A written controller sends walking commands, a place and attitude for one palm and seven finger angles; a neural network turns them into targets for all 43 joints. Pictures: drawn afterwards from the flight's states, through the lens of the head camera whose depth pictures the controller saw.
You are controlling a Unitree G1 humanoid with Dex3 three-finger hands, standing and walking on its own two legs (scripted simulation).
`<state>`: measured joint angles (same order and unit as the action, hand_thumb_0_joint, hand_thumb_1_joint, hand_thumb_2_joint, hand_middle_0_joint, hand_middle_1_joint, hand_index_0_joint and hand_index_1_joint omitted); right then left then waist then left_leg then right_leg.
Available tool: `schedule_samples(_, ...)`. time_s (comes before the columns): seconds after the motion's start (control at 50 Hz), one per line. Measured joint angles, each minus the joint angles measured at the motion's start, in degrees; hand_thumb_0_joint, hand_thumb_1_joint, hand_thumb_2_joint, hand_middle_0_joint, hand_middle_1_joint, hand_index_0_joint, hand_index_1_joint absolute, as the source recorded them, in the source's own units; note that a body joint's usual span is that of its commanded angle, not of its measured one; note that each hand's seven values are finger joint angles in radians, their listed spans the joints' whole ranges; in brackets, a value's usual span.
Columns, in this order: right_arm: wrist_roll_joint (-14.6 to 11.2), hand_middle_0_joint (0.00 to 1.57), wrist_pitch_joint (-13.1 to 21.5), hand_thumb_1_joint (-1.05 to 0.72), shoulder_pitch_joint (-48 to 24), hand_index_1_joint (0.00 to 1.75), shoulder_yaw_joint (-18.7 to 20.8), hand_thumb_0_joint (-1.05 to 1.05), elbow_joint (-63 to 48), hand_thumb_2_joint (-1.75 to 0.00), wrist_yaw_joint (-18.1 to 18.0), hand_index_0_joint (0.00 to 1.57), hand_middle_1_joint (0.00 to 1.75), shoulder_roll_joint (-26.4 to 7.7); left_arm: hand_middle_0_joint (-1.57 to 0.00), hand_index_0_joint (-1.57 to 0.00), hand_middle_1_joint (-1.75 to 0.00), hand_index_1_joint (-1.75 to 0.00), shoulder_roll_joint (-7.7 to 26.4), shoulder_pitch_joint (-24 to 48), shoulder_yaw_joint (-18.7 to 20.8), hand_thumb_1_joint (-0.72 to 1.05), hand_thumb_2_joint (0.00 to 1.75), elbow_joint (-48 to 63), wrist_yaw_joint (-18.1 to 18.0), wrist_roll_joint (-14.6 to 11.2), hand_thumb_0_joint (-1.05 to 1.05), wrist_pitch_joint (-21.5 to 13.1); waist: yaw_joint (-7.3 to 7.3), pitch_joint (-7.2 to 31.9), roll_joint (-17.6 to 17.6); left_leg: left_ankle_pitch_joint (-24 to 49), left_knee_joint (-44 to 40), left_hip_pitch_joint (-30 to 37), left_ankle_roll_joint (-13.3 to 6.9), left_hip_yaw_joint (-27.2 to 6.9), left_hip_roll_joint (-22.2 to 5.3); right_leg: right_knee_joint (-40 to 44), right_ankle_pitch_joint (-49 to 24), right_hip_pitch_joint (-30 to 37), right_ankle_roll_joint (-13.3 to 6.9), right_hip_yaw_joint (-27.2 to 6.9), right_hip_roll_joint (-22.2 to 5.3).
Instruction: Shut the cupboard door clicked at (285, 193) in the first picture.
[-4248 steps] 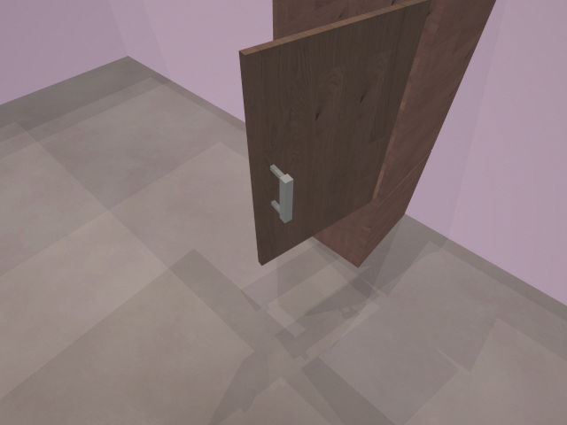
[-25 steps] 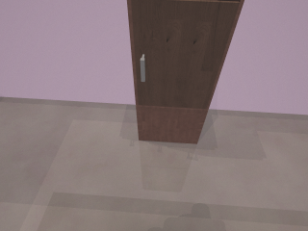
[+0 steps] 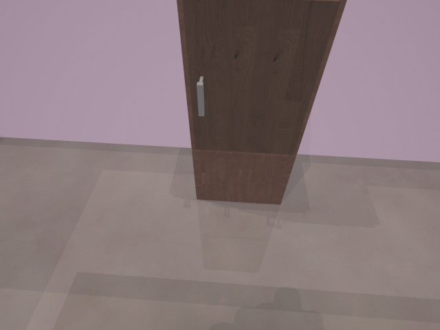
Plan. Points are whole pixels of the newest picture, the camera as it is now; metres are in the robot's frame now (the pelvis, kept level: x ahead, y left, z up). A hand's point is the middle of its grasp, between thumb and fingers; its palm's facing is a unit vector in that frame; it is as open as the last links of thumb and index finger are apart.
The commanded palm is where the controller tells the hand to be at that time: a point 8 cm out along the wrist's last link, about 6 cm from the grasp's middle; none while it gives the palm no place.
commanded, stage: stand and wait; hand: left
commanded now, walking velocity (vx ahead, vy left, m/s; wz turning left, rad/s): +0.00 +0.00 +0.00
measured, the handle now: (201, 96) +0.85 +0.11 -0.06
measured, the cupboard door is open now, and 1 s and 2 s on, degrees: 0 0 0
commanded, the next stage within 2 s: none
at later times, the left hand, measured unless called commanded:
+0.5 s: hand out of the picture +0.02 +0.19 -0.17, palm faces +0.03 -0.97 -0.24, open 7.4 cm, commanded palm none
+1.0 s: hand out of the picture +0.05 +0.20 -0.17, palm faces +0.03 -0.96 -0.27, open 7.4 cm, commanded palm none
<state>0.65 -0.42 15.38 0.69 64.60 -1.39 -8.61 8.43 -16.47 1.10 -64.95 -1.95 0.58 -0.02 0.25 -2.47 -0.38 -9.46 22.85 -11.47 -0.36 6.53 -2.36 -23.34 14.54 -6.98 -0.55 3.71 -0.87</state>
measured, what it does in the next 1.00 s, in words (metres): stands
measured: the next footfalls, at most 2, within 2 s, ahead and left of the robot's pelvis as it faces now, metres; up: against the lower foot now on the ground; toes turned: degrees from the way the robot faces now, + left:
none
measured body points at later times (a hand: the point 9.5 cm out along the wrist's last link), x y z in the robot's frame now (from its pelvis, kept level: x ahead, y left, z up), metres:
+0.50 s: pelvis +0.01 -0.01 +0.00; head +0.02 -0.01 +0.45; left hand +0.02 +0.24 -0.15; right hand +0.03 -0.25 -0.16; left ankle +0.03 +0.11 -0.74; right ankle -0.02 -0.11 -0.74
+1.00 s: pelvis +0.02 -0.01 +0.00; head +0.03 -0.02 +0.45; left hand +0.05 +0.25 -0.15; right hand +0.06 -0.27 -0.15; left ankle +0.03 +0.11 -0.74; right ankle -0.02 -0.11 -0.74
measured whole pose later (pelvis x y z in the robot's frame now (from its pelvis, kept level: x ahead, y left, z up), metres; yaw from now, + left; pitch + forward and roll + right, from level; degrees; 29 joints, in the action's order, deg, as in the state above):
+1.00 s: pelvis +0.02 -0.01 +0.00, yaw +0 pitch -2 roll +0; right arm 0.7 -0.1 10.5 0.4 64.8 -1.0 -13.8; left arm 13.3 -12.0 1.2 -64.9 -1.2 0.5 -0.6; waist 0.0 -2.6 -0.3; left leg -9.6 19.5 -8.0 1.0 6.0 -3.1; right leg -18.4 14.1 -2.6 -1.5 4.2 0.3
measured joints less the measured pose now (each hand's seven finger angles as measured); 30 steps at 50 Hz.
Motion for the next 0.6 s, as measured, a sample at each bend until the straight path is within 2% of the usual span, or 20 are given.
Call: schedule_samples(0.6, 0.0, 0.20, 0.3, -0.90, -3.3, 0.30, -0.1, 0.00, 0.3, -0.90, 0.2, 0.20, 0.29, -3.4, -0.20, -0.20, -0.30, -0.30, 3.3, 2.9, 0.2, 0.91, 0.90, 0.0, 0.4, -0.1, 0.00, -0.4, -0.17, -0.1, 0.0, -0.2, -2.1, 2.4, 0.9, -0.4, -0.5, 3.3, -0.2, 3.0, -0.7, 0.4, 0.8)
